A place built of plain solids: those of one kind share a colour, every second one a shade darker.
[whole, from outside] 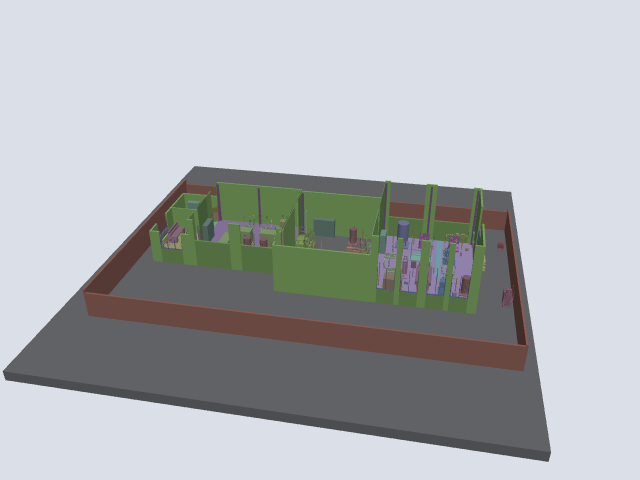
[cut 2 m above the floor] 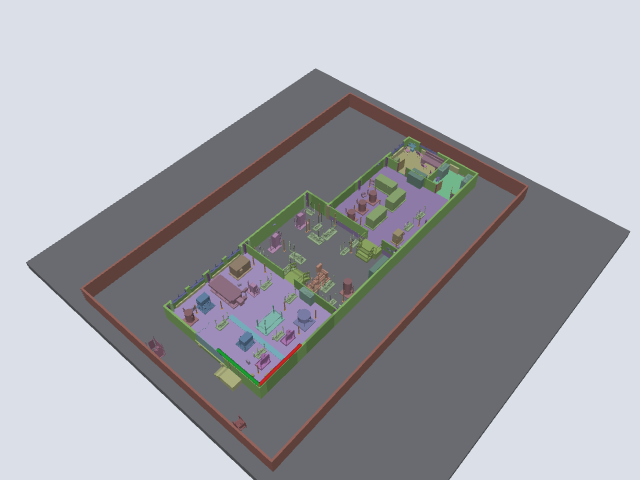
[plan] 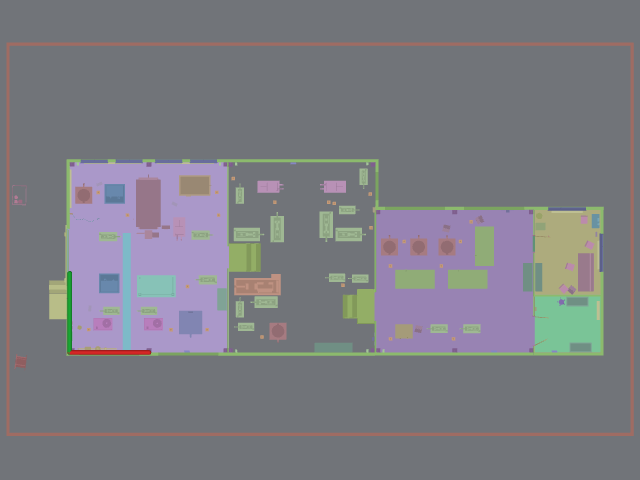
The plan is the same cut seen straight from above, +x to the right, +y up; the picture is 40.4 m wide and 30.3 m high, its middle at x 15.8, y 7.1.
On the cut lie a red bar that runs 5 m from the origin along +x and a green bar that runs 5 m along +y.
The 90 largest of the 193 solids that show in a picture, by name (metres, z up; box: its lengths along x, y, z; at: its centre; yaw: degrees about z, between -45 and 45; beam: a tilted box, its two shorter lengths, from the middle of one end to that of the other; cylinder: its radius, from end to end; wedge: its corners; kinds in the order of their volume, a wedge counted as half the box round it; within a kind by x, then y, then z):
{
 "wall_1": {"box": [0.2, 4.41, 7.43], "at": [-0.1, 2.0, 3.67]},
 "wall_2": {"box": [0.2, 3.61, 0.73], "at": [-0.1, 6.0, 0.32]},
 "wall_3": {"box": [0.2, 4.41, 7.43], "at": [-0.1, 10.0, 3.67]},
 "wall_4": {"box": [0.81, 0.2, 7.43], "at": [0.2, -0.1, 3.67]},
 "wall_5": {"box": [0.91, 0.2, 7.43], "at": [0.25, 12.1, 3.67]},
 "wall_6": {"box": [1.71, 0.2, 1.63], "at": [1.55, 12.1, 0.77]},
 "wall_7": {"box": [3.81, 0.2, 3.13], "at": [2.5, -0.1, 1.51]},
 "wall_8": {"box": [0.51, 0.2, 7.43], "at": [2.65, 12.1, 3.67]},
 "wall_9": {"box": [1.71, 0.2, 1.63], "at": [3.75, 12.1, 0.77]},
 "wall_10": {"box": [1.21, 0.2, 7.43], "at": [5.0, -0.1, 3.67]},
 "wall_11": {"box": [0.81, 0.2, 7.43], "at": [5.0, 12.1, 3.67]},
 "wall_12": {"box": [1.71, 0.2, 1.63], "at": [6.25, 12.1, 0.77]},
 "wall_13": {"box": [0.51, 0.2, 7.43], "at": [7.35, 12.1, 3.67]},
 "wall_14": {"box": [3.81, 0.2, 3.13], "at": [7.5, -0.1, 1.51]},
 "wall_15": {"box": [1.71, 0.2, 1.63], "at": [8.45, 12.1, 0.77]},
 "wall_16": {"box": [0.71, 0.2, 7.43], "at": [9.65, 12.1, 3.67]},
 "wall_17": {"box": [0.61, 0.2, 7.43], "at": [9.7, -0.1, 3.67]},
 "wall_18": {"box": [0.06, 5.3, 7.43], "at": [9.97, 2.65, 3.67]},
 "wall_19": {"box": [0.06, 5.3, 7.43], "at": [9.97, 9.35, 3.67]},
 "wall_20": {"box": [0.06, 5.3, 5.35], "at": [10.03, 2.65, 2.62]},
 "wall_21": {"box": [0.06, 5.3, 5.35], "at": [10.03, 9.35, 2.62]},
 "wall_22": {"box": [9.3, 0.2, 5.35], "at": [14.65, -0.1, 2.62]},
 "wall_23": {"box": [9.5, 0.2, 5.35], "at": [14.75, 12.1, 2.62]},
 "wall_24": {"box": [0.06, 2.0, 5.35], "at": [19.27, 1.0, 2.62]},
 "wall_25": {"box": [0.06, 5.26, 5.35], "at": [19.27, 6.43, 2.62]},
 "wall_26": {"box": [0.06, 5.2, 5.53], "at": [19.33, 6.4, 2.71]},
 "wall_27": {"box": [0.2, 0.61, 5.35], "at": [19.4, 9.3, 2.62]},
 "wall_28": {"box": [0.2, 1.81, 2.45], "at": [19.4, 10.5, 1.18]},
 "wall_29": {"box": [0.2, 0.81, 5.35], "at": [19.4, 11.8, 2.62]},
 "wall_30": {"box": [0.61, 0.2, 5.53], "at": [19.6, 9.1, 2.71]},
 "wall_31": {"box": [3.81, 0.2, 3.13], "at": [21.8, 9.1, 1.51]},
 "wall_32": {"box": [10.0, 0.2, 5.53], "at": [24.3, -0.1, 2.71]},
 "wall_33": {"box": [1.21, 0.2, 5.53], "at": [24.3, 9.1, 2.71]},
 "wall_34": {"box": [3.81, 0.2, 3.13], "at": [26.8, 9.1, 1.51]},
 "wall_35": {"box": [0.61, 0.2, 5.53], "at": [29.0, 9.1, 2.71]},
 "wall_36": {"box": [0.06, 1.36, 5.53], "at": [29.27, 2.98, 2.71]},
 "wall_37": {"box": [0.06, 2.77, 5.53], "at": [29.27, 4.92, 2.71]},
 "wall_38": {"box": [0.06, 1.6, 5.53], "at": [29.27, 8.2, 2.71]},
 "wall_39": {"box": [0.06, 2.71, 3.73], "at": [29.33, 4.95, 1.81]},
 "wall_40": {"box": [0.91, 0.2, 3.73], "at": [29.75, 9.1, 1.81]},
 "wall_41": {"box": [4.2, 0.06, 3.73], "at": [31.4, 3.57, 1.81]},
 "wall_42": {"box": [4.2, 0.06, 3.73], "at": [31.4, 3.63, 1.81]},
 "wall_43": {"box": [2.41, 0.2, 1.73], "at": [31.4, 9.1, 0.81]},
 "wall_44": {"box": [4.4, 0.2, 3.73], "at": [31.5, -0.1, 1.81]},
 "wall_45": {"box": [1.11, 0.2, 3.73], "at": [33.15, 9.1, 1.81]},
 "wall_46": {"box": [0.2, 3.8, 3.73], "at": [33.6, 1.7, 1.81]},
 "wall_47": {"box": [0.2, 1.51, 3.73], "at": [33.6, 4.35, 1.81]},
 "wall_48": {"box": [0.2, 1.71, 3.73], "at": [33.6, 8.35, 1.81]},
 "raised_floor_boilers_1": {"box": [10.13, 12.13, 0.73], "at": [5.0, 6.0, 0.32]},
 "yard_bound_1": {"box": [0.2, 24.83, 2.8], "at": [-3.9, 7.15, 1.35]},
 "yard_bound_2": {"box": [39.6, 0.2, 2.48], "at": [15.8, -5.17, 1.19]},
 "yard_bound_3": {"box": [39.6, 0.2, 2.65], "at": [15.8, 19.46, 1.27]},
 "yard_bound_4": {"box": [0.2, 24.83, 3.05], "at": [35.5, 7.15, 1.48]},
 "raised_floor_engines_1": {"box": [10.13, 9.13, 0.73], "at": [24.3, 4.5, 0.32]},
 "raised_floor_control_1": {"box": [4.33, 5.53, 0.73], "at": [31.4, 6.3, 0.32]},
 "row_1": {"box": [0.6, 1.4, 2.1], "at": [9.62, 3.35, 1.83]},
 "row_2": {"box": [2.4, 0.6, 2.1], "at": [16.65, 0.32, 1.15]},
 "row_3": {"box": [0.6, 1.8, 2.1], "at": [28.92, 4.75, 1.83]},
 "row_4": {"box": [0.45, 1.8, 2.1], "at": [29.61, 4.75, 1.83]},
 "row_5": {"box": [1.28, 0.48, 2.04], "at": [32.05, 3.22, 1.8]},
 "row_6": {"box": [1.4, 0.6, 2.1], "at": [32.05, 3.22, 1.83]},
 "row_7": {"box": [1.28, 0.48, 2.04], "at": [32.25, 0.32, 1.8]},
 "row_8": {"box": [1.4, 0.6, 2.1], "at": [32.25, 0.32, 1.83]},
 "raised_floor_switch_1": {"box": [4.33, 3.73, 0.73], "at": [31.4, 1.8, 0.32]},
 "screw_compressor_1": {"box": [2.5, 1.2, 0.15], "at": [21.8, 4.62, 0.7]},
 "screw_compressor_2": {"box": [2.3, 1.0, 1.45], "at": [21.8, 4.62, 1.6]},
 "screw_compressor_3": {"box": [2.5, 1.2, 0.15], "at": [25.12, 4.62, 0.7]},
 "screw_compressor_4": {"box": [2.3, 1.0, 1.45], "at": [25.12, 4.62, 1.6]},
 "screw_compressor_5": {"box": [1.2, 2.5, 0.15], "at": [26.18, 6.7, 0.7]},
 "screw_compressor_6": {"box": [1.0, 2.3, 1.45], "at": [26.18, 6.7, 1.6]},
 "air_vessel_1": {"cylinder": 0.4, "from": [0.89, 9.93, 1.03], "to": [0.89, 9.93, 2.57]},
 "air_vessel_2": {"cylinder": 0.4, "from": [13.15, 1.34, 0.35], "to": [13.15, 1.34, 1.89]},
 "air_vessel_3": {"cylinder": 0.4, "from": [20.19, 6.66, 1.03], "to": [20.19, 6.66, 2.57]},
 "air_vessel_4": {"cylinder": 0.4, "from": [22.03, 6.66, 1.03], "to": [22.03, 6.66, 2.57]},
 "air_vessel_5": {"cylinder": 0.4, "from": [23.82, 6.66, 1.03], "to": [23.82, 6.66, 2.57]},
 "door_landing_1": {"box": [1.1, 1.8, 0.73], "at": [10.61, 6.0, 0.32]},
 "door_landing_2": {"box": [1.1, 2.2, 0.73], "at": [18.69, 2.9, 0.32]},
 "day_tank_1": {"box": [1.8, 1.1, 1.25], "at": [7.89, 10.54, 1.5]},
 "shell_boiler_1": {"box": [1.25, 3.24, 0.2], "at": [4.97, 9.42, 0.73]},
 "shell_boiler_2": {"box": [1.56, 3.0, 0.36], "at": [4.97, 9.42, 1.93]},
 "buffer_vessel_1": {"cylinder": 0.6, "from": [7.63, 1.89, 1.41], "to": [7.63, 1.89, 3.52]},
 "yard_step_1": {"box": [1.1, 1.6, 0.67], "at": [-0.75, 2.9, 0.33]},
 "condensate_set_1": {"box": [1.06, 0.7, 0.7], "at": [2.5, 4.18, 1.73]},
 "condensate_set_2": {"box": [1.06, 0.7, 0.7], "at": [2.84, 10.19, 1.73]},
 "roller_shutter_1": {"box": [0.06, 3.46, 4.55], "at": [-0.12, 6.0, 2.9]},
 "cabinet_dryer_1": {"box": [0.9, 0.7, 1.2], "at": [21.1, 1.33, 1.48]},
 "engine_pump_1": {"box": [2.94, 1.1, 0.2], "at": [11.86, 4.16, 0.05]},
 "feed_tank_1": {"box": [2.44, 1.4, 0.15], "at": [5.47, 4.18, 0.7]},
 "filing_tall_1": {"box": [0.62, 0.47, 1.37], "at": [29.72, 7.96, 1.31]},
 "plate_exchanger_1": {"box": [0.6, 0.42, 1.56], "at": [16.52, 10.46, 1.07]}
}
